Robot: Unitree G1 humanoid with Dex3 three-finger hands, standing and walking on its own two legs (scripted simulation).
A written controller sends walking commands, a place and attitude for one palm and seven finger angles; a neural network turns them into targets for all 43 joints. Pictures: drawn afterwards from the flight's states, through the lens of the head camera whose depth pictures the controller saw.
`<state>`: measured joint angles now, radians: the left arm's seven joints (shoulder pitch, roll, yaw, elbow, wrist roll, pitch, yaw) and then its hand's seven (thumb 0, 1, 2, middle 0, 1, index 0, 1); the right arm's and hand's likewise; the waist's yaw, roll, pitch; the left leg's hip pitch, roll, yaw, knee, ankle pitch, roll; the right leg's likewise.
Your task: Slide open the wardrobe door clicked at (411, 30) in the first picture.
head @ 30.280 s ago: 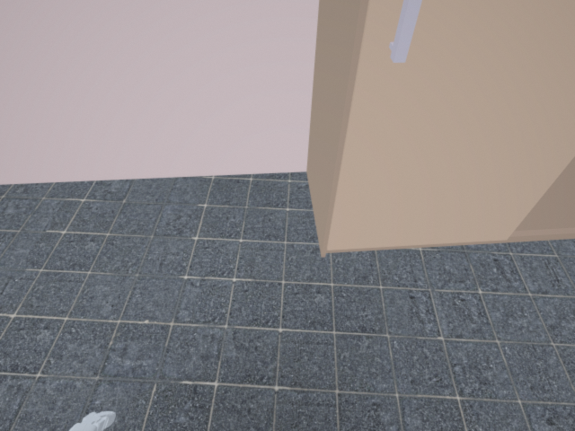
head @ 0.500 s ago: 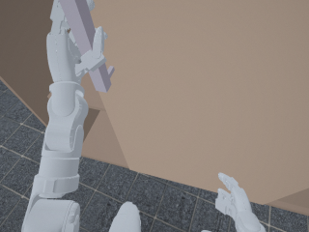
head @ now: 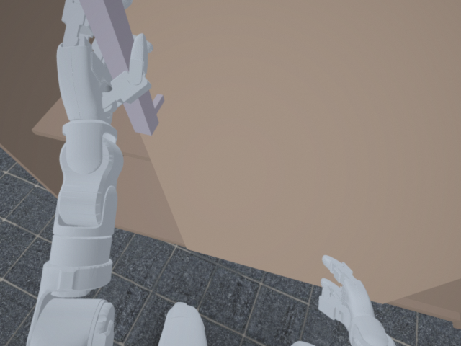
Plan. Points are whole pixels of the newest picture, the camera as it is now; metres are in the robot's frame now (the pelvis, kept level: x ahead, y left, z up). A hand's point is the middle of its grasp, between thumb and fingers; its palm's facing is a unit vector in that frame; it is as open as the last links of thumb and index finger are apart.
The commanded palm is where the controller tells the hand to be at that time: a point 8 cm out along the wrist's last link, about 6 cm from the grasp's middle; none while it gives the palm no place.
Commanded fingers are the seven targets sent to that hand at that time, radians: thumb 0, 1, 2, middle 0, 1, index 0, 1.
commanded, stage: step sideways, sliding the door along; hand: left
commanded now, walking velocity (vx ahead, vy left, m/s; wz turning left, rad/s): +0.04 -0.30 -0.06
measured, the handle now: (132, 48) +0.40 +0.22 +0.26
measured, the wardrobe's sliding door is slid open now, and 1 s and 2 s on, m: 0.49 0.69 0.69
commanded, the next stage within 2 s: stop walking and hold the door there in 1.46 s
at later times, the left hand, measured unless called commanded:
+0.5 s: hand (232, 91) +0.35 +0.08 +0.25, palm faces +0.23 -0.97 +0.00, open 6.8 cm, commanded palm +0.33 +0.07 +0.21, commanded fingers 0.00 0.90 0.90 -0.45 -1.40 -0.45 -1.40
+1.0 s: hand (308, 103) +0.35 +0.00 +0.25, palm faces +0.39 -0.92 -0.01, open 6.9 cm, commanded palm +0.32 -0.02 +0.21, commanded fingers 0.00 0.90 0.90 -0.45 -1.40 -0.45 -1.40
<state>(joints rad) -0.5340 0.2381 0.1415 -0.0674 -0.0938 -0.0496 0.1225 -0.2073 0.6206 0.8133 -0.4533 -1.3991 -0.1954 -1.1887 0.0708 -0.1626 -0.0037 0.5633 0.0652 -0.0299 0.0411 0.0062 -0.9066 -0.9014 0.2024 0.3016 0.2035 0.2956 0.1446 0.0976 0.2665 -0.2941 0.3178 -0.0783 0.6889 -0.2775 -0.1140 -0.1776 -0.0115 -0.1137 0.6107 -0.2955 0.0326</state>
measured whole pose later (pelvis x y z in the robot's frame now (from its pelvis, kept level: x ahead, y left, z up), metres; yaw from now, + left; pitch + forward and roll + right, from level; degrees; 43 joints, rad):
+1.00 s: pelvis -0.02 -0.24 +0.03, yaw -3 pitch -4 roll -5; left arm -0.47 0.31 0.24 -0.05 -0.07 -0.04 0.16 -0.21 0.59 0.79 -0.46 -1.40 -0.25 -1.23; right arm 0.12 -0.16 -0.02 0.59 0.05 0.00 0.02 0.01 -0.91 -0.90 0.20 0.30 0.20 0.30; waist 0.14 0.01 0.22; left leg -0.23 0.24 0.03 0.49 -0.18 -0.05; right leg -0.58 0.00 -0.03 1.58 -0.47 0.02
